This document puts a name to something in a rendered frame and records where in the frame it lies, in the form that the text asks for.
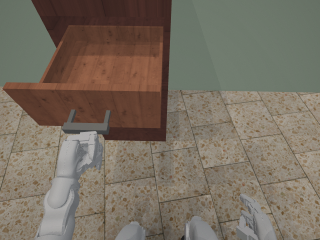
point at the robot right hand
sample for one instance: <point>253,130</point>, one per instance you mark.
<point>260,226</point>

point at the cabinet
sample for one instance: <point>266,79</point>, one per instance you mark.
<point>57,15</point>

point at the robot left thigh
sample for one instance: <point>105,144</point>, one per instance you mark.
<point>132,232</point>

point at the robot left forearm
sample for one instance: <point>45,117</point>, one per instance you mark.
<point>60,204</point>

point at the drawer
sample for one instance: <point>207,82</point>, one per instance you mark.
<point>96,68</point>

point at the handle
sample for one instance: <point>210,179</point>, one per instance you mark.
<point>71,127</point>

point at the robot right shin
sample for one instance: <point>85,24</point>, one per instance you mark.
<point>196,218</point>

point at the robot left hand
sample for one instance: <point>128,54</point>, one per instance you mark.
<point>84,146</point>

